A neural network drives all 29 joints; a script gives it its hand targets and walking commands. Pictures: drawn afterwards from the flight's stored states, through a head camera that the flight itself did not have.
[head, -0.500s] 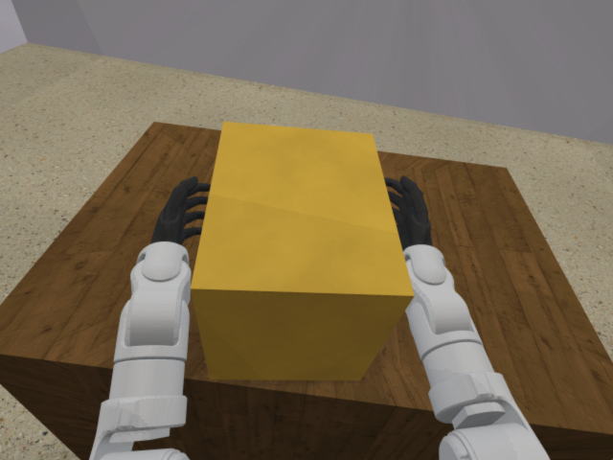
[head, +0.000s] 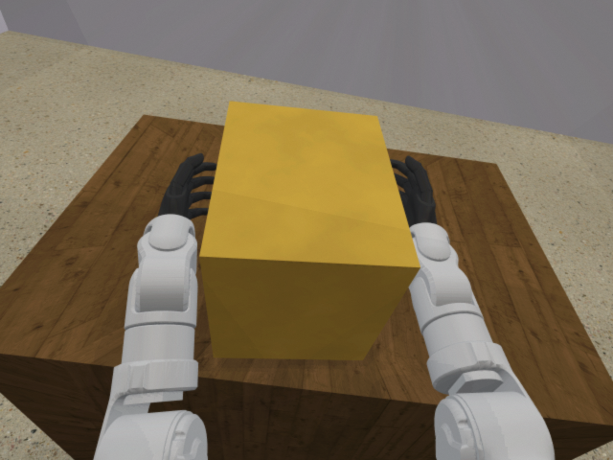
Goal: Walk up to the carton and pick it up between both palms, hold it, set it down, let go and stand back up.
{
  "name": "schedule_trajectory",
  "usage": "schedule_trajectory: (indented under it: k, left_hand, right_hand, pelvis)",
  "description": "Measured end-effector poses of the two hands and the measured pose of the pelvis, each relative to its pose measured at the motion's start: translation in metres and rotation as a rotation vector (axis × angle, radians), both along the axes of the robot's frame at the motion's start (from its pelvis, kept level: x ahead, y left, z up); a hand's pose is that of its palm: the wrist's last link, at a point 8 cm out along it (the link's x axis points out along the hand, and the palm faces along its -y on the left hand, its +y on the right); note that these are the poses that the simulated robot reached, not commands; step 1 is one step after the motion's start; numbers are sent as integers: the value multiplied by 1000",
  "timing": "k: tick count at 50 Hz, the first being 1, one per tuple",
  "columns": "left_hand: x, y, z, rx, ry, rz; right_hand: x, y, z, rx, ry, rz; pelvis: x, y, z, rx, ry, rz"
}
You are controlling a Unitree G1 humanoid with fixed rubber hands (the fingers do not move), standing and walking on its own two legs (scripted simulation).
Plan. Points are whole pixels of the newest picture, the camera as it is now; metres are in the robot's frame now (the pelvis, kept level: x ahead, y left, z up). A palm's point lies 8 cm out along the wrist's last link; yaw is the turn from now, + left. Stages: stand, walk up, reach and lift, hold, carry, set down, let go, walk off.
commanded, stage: reach and lift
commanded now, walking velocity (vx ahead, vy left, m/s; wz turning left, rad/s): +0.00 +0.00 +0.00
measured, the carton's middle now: (297, 233) +0.39 +0.00 +0.10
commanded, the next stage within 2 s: hold in 0.34 s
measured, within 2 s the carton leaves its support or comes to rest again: neither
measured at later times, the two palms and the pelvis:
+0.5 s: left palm (176, 214) +0.35 +0.15 +0.17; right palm (424, 223) +0.36 -0.15 +0.17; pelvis -0.01 +0.00 +0.00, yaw +0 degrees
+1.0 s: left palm (170, 216) +0.34 +0.16 +0.18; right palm (426, 223) +0.35 -0.15 +0.18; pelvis -0.01 +0.00 +0.00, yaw +0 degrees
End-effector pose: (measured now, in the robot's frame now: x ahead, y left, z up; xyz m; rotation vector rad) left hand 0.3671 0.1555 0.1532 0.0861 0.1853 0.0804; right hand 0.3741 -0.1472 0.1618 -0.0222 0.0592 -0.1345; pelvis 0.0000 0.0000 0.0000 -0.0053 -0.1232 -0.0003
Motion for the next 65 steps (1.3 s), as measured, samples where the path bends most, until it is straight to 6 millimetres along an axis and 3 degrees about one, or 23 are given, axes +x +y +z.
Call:
schedule_trajectory:
  k: [7, 13, 21, 35, 48, 56, 65]
  left_hand:
    - [-9, 4, -8, 22, 3, 6]
    - [-13, -1, -3, 51, -5, -8]
    - [-15, -5, 12, 40, -21, -11]
    - [-14, 3, 20, 2, -23, 7]
    - [-25, 0, 21, 14, -16, 2]
    - [-21, 2, 27, 12, -9, 19]
    - [-11, 4, 25, 0, -10, 22]
  right_hand:
    - [-4, 4, -8, 21, -4, 16]
    - [-13, -1, -12, 57, -16, 2]
    - [-17, -5, 1, 46, -32, -4]
    - [-11, 2, 18, 21, -37, 9]
    - [-24, -1, 14, 37, -31, 3]
    - [-16, 2, 20, 31, -28, 22]
    - [-4, 4, 24, 20, -29, 27]
  pelvis:
    - [8, -3, -1, -6, -28, 18]
    - [5, -2, -2, -7, -32, 27]
    - [-3, -1, -1, 0, -29, 11]
    - [-5, -4, -1, 1, -30, 12]
    - [-8, 1, -2, -2, -61, 4]
    - [-13, -1, -1, 3, -39, 5]
    - [-4, -4, -1, 2, -27, 11]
